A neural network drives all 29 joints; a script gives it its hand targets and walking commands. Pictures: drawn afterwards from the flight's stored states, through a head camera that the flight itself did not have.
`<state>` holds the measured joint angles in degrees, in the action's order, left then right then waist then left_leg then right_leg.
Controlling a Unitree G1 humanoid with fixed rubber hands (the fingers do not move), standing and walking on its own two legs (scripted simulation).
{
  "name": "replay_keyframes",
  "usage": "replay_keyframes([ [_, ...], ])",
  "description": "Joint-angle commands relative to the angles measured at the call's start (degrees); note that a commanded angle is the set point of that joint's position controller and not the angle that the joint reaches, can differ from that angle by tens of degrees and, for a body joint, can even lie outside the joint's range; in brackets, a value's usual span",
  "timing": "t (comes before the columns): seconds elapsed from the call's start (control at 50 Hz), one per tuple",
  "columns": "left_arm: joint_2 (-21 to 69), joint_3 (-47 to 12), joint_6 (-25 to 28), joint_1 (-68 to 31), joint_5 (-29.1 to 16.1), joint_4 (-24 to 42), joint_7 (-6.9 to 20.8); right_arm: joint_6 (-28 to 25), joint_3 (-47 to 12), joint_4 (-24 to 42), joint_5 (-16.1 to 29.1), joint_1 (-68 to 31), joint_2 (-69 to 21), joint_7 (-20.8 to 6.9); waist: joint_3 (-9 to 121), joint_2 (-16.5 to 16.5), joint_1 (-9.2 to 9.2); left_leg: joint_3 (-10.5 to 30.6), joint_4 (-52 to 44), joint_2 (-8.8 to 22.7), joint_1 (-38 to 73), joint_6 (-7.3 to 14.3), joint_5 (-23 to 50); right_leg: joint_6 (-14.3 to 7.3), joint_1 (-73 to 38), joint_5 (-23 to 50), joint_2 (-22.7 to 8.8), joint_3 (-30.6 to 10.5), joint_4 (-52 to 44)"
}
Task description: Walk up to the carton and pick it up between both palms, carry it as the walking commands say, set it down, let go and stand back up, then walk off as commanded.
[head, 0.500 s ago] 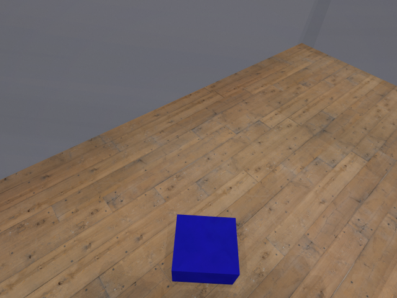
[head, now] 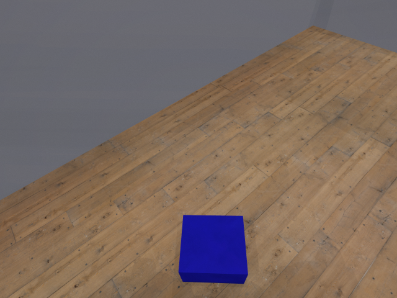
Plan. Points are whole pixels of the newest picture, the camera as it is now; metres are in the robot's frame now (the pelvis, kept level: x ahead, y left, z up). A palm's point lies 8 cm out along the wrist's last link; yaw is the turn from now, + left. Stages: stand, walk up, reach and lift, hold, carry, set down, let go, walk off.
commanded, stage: walk up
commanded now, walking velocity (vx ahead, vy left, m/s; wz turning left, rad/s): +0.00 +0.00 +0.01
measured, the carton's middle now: (212, 248) +0.42 +0.01 -0.69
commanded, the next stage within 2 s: none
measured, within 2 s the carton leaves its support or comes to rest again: neither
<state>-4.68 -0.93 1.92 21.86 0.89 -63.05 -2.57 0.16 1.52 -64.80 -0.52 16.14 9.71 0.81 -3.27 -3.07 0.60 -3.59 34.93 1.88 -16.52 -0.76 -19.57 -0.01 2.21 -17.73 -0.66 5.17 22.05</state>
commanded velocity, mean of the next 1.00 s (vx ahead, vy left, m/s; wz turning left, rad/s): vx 0.00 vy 0.00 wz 0.00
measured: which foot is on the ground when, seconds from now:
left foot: up 0.00-0.02, down 0.04-1.00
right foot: down 0.00-1.00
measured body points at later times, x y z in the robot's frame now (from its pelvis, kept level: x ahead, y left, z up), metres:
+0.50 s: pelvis +0.03 +0.01 +0.00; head +0.05 +0.02 +0.45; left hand +0.00 +0.21 -0.16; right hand +0.02 -0.20 -0.16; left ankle +0.05 +0.11 -0.74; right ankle -0.06 -0.11 -0.74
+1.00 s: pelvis +0.03 +0.00 +0.00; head +0.05 +0.00 +0.45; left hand -0.03 +0.19 -0.16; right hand +0.01 -0.20 -0.16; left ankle +0.05 +0.11 -0.74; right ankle -0.06 -0.12 -0.74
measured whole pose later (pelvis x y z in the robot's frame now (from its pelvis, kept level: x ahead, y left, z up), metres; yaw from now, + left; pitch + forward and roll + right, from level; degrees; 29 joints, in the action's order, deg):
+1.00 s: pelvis +0.03 +0.00 +0.00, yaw +0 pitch -1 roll +1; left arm -4.1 -0.1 0.6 21.8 0.2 -66.9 -3.2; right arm -0.8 0.8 -66.4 -0.7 16.8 6.2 2.3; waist -2.8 0.7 -0.1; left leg -4.8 25.2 -0.1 -12.7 1.5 -11.6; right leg 1.2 -0.5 -19.8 -2.7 5.3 20.5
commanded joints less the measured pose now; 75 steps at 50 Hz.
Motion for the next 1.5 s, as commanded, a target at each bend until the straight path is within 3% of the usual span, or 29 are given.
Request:
replay_keyframes([
  [0.0, -6.1, 1.0, -0.3, 1.8, -0.6, 0.9, -0.4, -0.5, 0.2, 0.7, 0.3, 5.0, 1.7, 0.1, -0.5, 11.7, -2.27, 0.9, -11.7, 2.7, 8.5, 0.7, 19.8, -2.2, 4.8, 39.7, -9.3, -2.9, -0.9],
  [0.04, -4.3, 1.4, -1.1, 5.9, -0.5, 0.4, -0.4, -0.6, 0.9, 1.2, 0.3, 4.4, 4.3, 0.3, 1.3, 3.4, -0.89, 5.2, -9.8, 7.2, 14.0, 2.5, 30.0, -1.1, 10.9, 13.0, -5.9, -2.3, -3.1],
  [0.06, -2.8, 0.8, -1.4, 7.9, -0.4, -0.7, -0.4, -0.3, 0.7, 1.0, 0.4, 3.8, 3.9, 0.3, -1.2, 1.6, -0.85, 7.2, -10.5, 8.1, 11.6, 3.3, 24.2, -0.8, 13.4, 3.1, -5.6, -3.5, -6.9],
  [0.08, -2.4, 0.4, -1.6, 7.8, -0.4, -1.4, -0.4, 0.3, 0.5, 0.9, 0.4, 3.0, 2.7, 0.4, -5.1, 1.7, -1.46, 7.5, -11.2, 7.4, 8.4, 3.3, 17.8, -0.8, 13.6, 2.2, -5.8, -4.2, -8.3],
  [0.12, -3.0, 0.7, -1.3, 5.5, -0.1, -1.6, -0.3, 0.3, 0.1, 1.0, 0.3, 3.4, 0.0, 0.8, -5.5, 4.2, -2.40, 5.3, -13.0, 5.2, 9.1, 2.7, 18.4, -1.3, 10.9, 8.0, -7.0, -3.8, -6.4],
  [0.2, -3.5, 1.2, -0.7, 7.3, -0.2, -2.0, -0.6, -0.9, 0.6, 1.4, 0.0, 2.3, 2.0, 1.1, -0.6, 0.2, -1.36, 5.1, -12.0, 5.4, 11.8, 3.2, 29.7, -0.3, 7.3, 12.3, -6.9, -3.0, -4.2],
  [0.24, -3.9, 1.3, -0.7, 7.2, -0.4, -2.4, -0.7, -1.1, 0.5, 1.5, 0.2, 2.1, 1.6, 1.2, 0.3, 1.4, -1.13, 5.3, -12.2, 5.5, 12.2, 3.2, 30.0, -0.1, 6.5, 12.1, -6.9, -2.9, -4.3],
  [0.54, -3.6, 1.4, -1.4, 5.3, -0.6, -3.8, -0.7, -1.2, 0.2, -0.3, 0.0, 4.0, 0.9, 1.5, -1.2, 4.8, -0.65, 6.1, -14.2, 4.9, 9.6, 2.8, 24.7, -0.1, 5.0, 10.4, -7.1, -3.2, -5.8],
  [0.96, -3.1, 1.4, -1.2, 7.0, -0.7, -4.1, -0.7, -1.2, -0.3, -1.2, -0.2, 6.2, 0.3, 1.6, -2.8, 3.9, -1.09, 5.0, -12.7, 4.3, 8.3, 2.9, 21.4, -0.4, 7.1, 11.2, -7.6, -3.5, -6.4],
  [0.98, -3.3, 1.6, -1.2, 7.4, -1.0, -2.9, -0.4, -0.9, 0.4, -0.8, 0.1, 6.8, 1.9, 1.8, -1.2, 4.6, -0.79, 3.3, -11.8, 4.6, 10.2, 2.2, 16.7, -1.2, 7.0, 6.7, -7.6, -2.0, -5.1],
  [1.0, -4.9, 2.6, -1.0, 9.0, -0.2, -1.5, 0.3, -0.4, 1.4, -0.1, 0.5, 6.9, 3.7, 1.5, 1.5, 5.2, 0.07, 1.1, -9.6, 1.9, 7.0, 3.1, -6.5, -3.5, 5.1, -13.6, -9.6, -5.8, -6.0],
  [1.02, -6.8, 3.1, -1.5, 9.3, -0.4, -2.4, 0.4, -0.4, 1.5, 1.2, -0.2, 4.0, 2.8, 1.1, -3.4, 10.0, -0.25, 1.3, -8.1, 2.0, 3.0, 2.9, -14.4, -4.9, 9.5, -25.3, -10.3, -8.0, -7.3],
  [1.04, -7.7, 3.5, -1.7, 10.3, 0.3, -1.8, 0.6, 0.2, 1.8, 2.0, -0.2, 1.1, 2.6, 0.9, -8.2, 8.9, 2.00, -1.2, -4.4, -0.2, -6.9, 1.7, -13.2, -6.4, 6.7, -28.7, -14.6, -13.8, -10.8],
  [1.06, -8.4, 3.7, -1.7, 11.2, -0.2, -1.8, 0.4, -0.2, 1.2, 3.1, -0.5, -1.3, 0.7, 0.5, -11.8, 15.2, 1.95, -4.0, -1.0, -0.3, -9.1, 0.7, -8.8, -7.4, 7.3, -30.7, -16.0, -14.6, -13.7],
  [1.08, -9.4, 4.2, -1.2, 13.0, 0.0, -1.6, 0.1, -0.1, 1.2, 4.1, -0.9, -3.7, 0.2, 0.4, -16.0, 12.0, 4.67, -4.1, 3.5, 0.7, -17.1, -0.4, -3.5, -9.2, 4.6, -26.4, -21.2, -19.8, -16.3],
  [1.12, -8.3, 4.0, -0.1, 15.5, 0.2, -2.1, -0.2, -1.0, 0.9, 5.1, -1.4, -4.8, -0.2, 0.0, -16.1, 10.7, 5.39, -3.1, 6.1, 2.0, -19.8, -0.3, -2.0, -9.3, 1.2, -14.1, -21.4, -19.2, -14.2],
  [1.16, -7.3, 3.7, 0.5, 13.2, 0.3, -0.8, -0.2, -2.0, 0.4, 5.0, -1.5, -1.7, -0.5, -0.3, -14.9, 12.0, 2.43, -3.7, -0.3, 1.5, -10.7, 0.1, -1.7, -8.0, 5.7, -2.0, -18.4, -15.3, -8.6],
  [1.18, -5.7, 3.2, 0.3, 9.0, 0.0, 0.3, -0.2, -2.7, 0.1, 3.8, -1.6, 4.0, -0.8, -0.4, -11.5, 11.5, -2.28, -3.8, -8.0, 0.3, 4.0, 0.8, 0.1, -5.3, 12.7, 4.0, -12.0, -7.4, -0.7],
  [1.2, -3.4, 2.6, 0.6, 8.3, -0.3, 0.2, 0.1, -3.2, 1.5, 0.7, -1.7, 13.5, 4.1, 0.2, -6.5, 0.6, -5.75, 3.6, -10.1, 6.6, 17.2, 2.1, 9.8, -2.9, 19.8, 10.0, -6.9, -1.3, 13.0],
  [1.22, -2.6, 2.9, 0.8, 10.4, -0.3, 2.5, 0.3, -3.2, 3.4, 0.2, -1.6, 20.4, 11.6, 0.7, -3.0, -13.8, -6.50, 22.6, -15.0, 18.9, 25.2, 7.3, 24.2, 0.6, 30.4, -7.8, -0.8, 2.3, 28.0],
  [1.24, -3.6, 3.7, 0.4, 7.1, -0.4, 3.8, 0.5, -3.0, 3.2, -1.1, -0.6, 21.1, 11.0, 0.8, -3.5, -11.7, -5.52, 26.9, -17.0, 22.0, 17.6, 14.0, 36.4, 1.0, 27.3, -16.2, -1.2, -0.5, 35.4],
  [1.26, -3.8, 2.9, -0.6, 5.5, -1.5, 3.0, -0.1, -3.1, -0.1, 1.1, -0.1, 9.6, 4.7, 1.4, -9.6, -4.1, -1.07, 19.4, -14.1, 21.6, 6.1, 14.0, 70.7, 2.0, 20.0, -16.5, -4.4, -3.9, 29.7],
  [1.28, -2.8, 1.7, -0.8, 5.7, -1.2, 2.6, 0.1, -3.0, -0.8, 2.3, -0.6, 7.4, 3.6, 1.5, -9.2, -2.6, -0.88, 12.2, -12.8, 18.3, 6.3, 11.2, 70.5, 1.0, 20.2, -15.4, -4.0, -3.2, 28.1],
  [1.36, -0.1, 0.8, -1.7, 13.9, -0.6, 0.5, 0.4, -2.2, -0.4, 5.7, -0.7, 3.2, 3.0, 2.4, 2.5, -4.9, 1.91, 3.8, -10.0, 14.4, 10.8, 8.8, 52.4, 1.4, 12.8, -6.9, -5.0, -2.3, 17.0],
  [1.4, -3.5, 1.4, -1.2, 12.1, -0.9, 2.4, 0.4, -1.3, -0.2, 6.0, 0.5, 1.3, 4.1, 2.5, 6.1, -3.3, 2.48, 0.4, -5.7, 10.1, 9.9, 6.1, 46.6, 1.1, 8.2, 9.0, -4.6, -0.4, 7.0],
  [1.42, -5.2, 1.8, -1.0, 10.2, -0.6, 2.9, 0.3, -1.1, -0.4, 5.5, 0.8, 2.4, 3.4, 2.4, 7.5, 0.5, 1.48, -0.8, -5.0, 7.8, 7.6, 4.1, 35.4, 0.3, 5.6, 20.6, -6.7, -1.8, 5.3],
  [1.44, -8.3, 2.8, -0.8, 6.6, 0.5, 5.7, 0.0, -0.7, -0.7, 5.6, 0.7, 2.4, 4.5, 2.6, 7.4, 4.5, 0.92, -1.9, -2.2, 5.7, 6.1, 2.1, 27.0, -1.3, 5.1, 33.9, -11.2, -5.0, 6.4],
  [1.46, -16.2, 5.5, -1.3, 10.3, 0.7, 5.6, -1.2, 0.7, 1.0, 7.5, 0.3, -1.0, 7.9, 2.7, 5.8, 7.7, 3.87, -5.7, 9.3, 0.4, -5.0, -1.0, 5.1, -6.3, 0.3, 55.7, -23.3, -16.3, 4.5],
  [1.48, -13.8, 5.0, -1.5, 9.7, 0.9, 5.7, -1.1, 1.5, 0.2, 6.2, 0.5, -1.5, 3.8, 2.9, 5.2, 14.0, 5.39, -1.9, 20.6, -2.4, -5.5, -1.2, -14.9, -13.6, 1.5, 63.9, -26.4, -20.5, 3.7],
])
